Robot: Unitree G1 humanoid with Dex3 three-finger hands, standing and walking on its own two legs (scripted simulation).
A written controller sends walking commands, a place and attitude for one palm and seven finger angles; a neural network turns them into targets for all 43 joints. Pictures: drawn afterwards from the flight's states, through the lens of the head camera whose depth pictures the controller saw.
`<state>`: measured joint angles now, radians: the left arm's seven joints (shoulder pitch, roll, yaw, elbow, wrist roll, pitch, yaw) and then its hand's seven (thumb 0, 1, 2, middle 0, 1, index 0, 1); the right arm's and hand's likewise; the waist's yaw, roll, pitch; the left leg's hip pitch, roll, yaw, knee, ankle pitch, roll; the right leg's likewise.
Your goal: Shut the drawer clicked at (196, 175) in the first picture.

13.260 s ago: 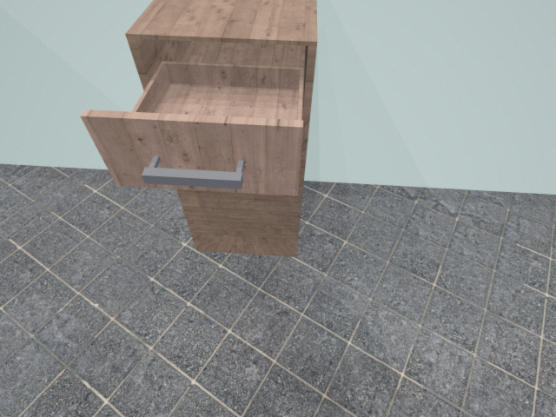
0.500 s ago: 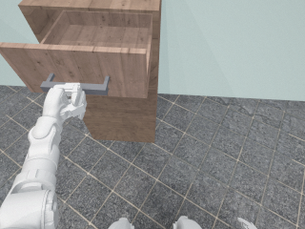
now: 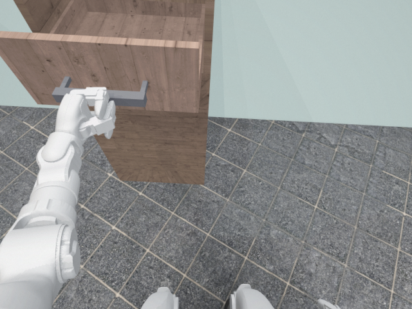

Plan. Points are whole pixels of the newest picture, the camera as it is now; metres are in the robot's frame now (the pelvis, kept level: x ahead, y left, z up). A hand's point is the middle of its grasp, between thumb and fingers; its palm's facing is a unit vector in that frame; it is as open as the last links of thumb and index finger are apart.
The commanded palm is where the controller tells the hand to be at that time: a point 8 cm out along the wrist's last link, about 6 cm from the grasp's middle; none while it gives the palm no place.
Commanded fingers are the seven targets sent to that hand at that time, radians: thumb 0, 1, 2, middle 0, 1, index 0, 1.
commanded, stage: push the drawer shut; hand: left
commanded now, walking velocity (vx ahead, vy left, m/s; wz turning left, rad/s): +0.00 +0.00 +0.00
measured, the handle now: (103, 90) +0.53 +0.21 +0.09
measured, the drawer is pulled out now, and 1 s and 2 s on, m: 0.15 0.02 0.00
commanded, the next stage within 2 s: pull the fist back off the drawer in 1.52 s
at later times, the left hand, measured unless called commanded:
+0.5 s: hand (116, 93) +0.52 +0.18 +0.09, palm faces -0.09 -1.00 -0.03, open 3.2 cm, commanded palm +0.53 +0.22 +0.09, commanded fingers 0.00 0.90 0.90 -1.40 -1.60 -1.40 -1.60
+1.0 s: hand (124, 72) +0.58 +0.17 +0.09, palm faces -0.08 -1.00 -0.03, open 3.4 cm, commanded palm +0.60 +0.20 +0.09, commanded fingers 0.00 0.90 0.90 -1.40 -1.60 -1.40 -1.60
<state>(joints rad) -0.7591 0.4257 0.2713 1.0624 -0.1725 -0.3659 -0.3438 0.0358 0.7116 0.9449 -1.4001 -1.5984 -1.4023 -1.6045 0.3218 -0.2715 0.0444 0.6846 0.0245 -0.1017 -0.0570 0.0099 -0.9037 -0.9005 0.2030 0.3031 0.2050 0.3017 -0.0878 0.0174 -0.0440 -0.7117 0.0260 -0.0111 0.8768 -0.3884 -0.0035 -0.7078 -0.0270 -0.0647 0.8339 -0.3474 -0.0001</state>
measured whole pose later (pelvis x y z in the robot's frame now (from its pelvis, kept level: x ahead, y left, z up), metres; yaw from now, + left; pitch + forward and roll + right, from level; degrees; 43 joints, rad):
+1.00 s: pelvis +0.01 +0.01 -0.02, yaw -2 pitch +23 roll -4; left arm -1.20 0.66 0.36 1.36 -0.03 -0.29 -0.27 0.08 0.72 0.94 -1.40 -1.60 -1.40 -1.60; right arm 0.44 -0.28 0.07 0.67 -0.04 -0.03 -0.02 0.01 -0.90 -0.90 0.20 0.30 0.21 0.30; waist -0.24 0.04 -0.06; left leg -0.96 0.05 -0.02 0.98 -0.43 0.01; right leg -0.93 0.00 -0.07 0.88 -0.35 0.01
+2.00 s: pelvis +0.00 +0.02 -0.02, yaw -2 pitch +25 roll -5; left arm -1.32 0.72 0.37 1.41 0.03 -0.25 -0.23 0.11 0.71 0.94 -1.40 -1.60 -1.40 -1.60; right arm 0.48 -0.28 0.09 0.65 -0.07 -0.01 0.01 0.00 -0.90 -0.90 0.20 0.30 0.21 0.30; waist -0.29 0.05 -0.05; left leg -1.03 0.05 -0.03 1.02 -0.43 0.02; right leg -0.99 0.00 -0.08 0.89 -0.34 0.02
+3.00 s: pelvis +0.05 +0.01 +0.03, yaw -2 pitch +6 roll -1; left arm -0.30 0.34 0.23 0.41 -0.17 -0.12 -0.21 0.02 0.90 0.90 -1.40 -1.60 -1.40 -1.60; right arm 0.23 -0.26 0.03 0.54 0.04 0.00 -0.03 0.01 -0.91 -0.90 0.20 0.30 0.20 0.30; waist -0.02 0.05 -0.08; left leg -0.40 0.02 0.02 0.68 -0.39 0.01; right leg -0.41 -0.02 -0.03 0.64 -0.33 0.02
